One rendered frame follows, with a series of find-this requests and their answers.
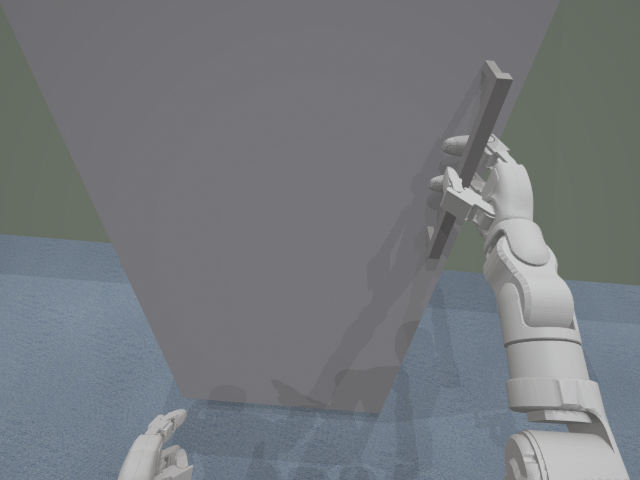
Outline left robot hand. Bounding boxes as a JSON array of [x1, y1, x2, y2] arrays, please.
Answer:
[[118, 409, 193, 480]]

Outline robot right forearm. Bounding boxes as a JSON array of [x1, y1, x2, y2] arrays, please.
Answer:
[[483, 219, 630, 480]]

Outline handle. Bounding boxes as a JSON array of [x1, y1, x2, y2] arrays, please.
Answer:
[[426, 60, 513, 259]]

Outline fridge door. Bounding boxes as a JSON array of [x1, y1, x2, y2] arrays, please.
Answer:
[[0, 0, 560, 413]]

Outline right robot upper arm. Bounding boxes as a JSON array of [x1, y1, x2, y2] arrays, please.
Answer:
[[505, 430, 627, 480]]

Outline right robot hand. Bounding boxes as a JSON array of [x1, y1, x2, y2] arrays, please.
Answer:
[[428, 134, 533, 241]]

